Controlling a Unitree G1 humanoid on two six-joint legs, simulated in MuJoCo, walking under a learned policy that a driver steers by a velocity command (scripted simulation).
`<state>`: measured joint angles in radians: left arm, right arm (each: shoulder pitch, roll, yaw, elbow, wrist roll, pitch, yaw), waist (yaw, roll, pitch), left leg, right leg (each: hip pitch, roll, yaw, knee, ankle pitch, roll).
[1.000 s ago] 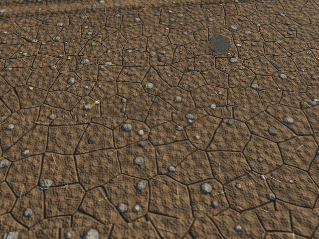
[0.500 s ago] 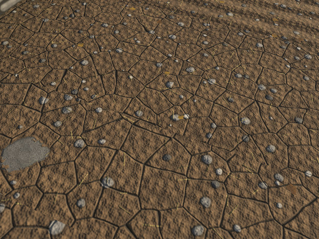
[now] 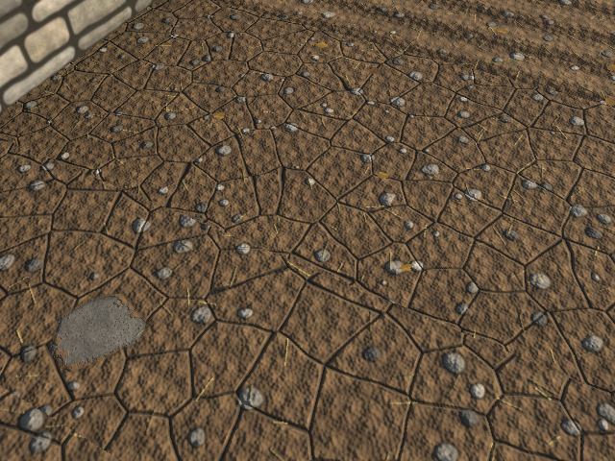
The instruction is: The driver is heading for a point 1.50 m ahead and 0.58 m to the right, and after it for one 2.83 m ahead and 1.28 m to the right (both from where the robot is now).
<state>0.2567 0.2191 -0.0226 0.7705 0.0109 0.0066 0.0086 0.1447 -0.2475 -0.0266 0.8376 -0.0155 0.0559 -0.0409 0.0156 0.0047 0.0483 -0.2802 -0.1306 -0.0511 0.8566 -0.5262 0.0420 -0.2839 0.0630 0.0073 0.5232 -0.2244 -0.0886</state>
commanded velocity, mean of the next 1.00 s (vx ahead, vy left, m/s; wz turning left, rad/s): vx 0.24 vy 0.00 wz -0.47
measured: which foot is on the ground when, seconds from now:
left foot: up 0.00-0.34, down 0.36-0.90, up 0.92-1.00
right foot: down 0.00-0.38, up 0.40-0.88, down 0.90-1.00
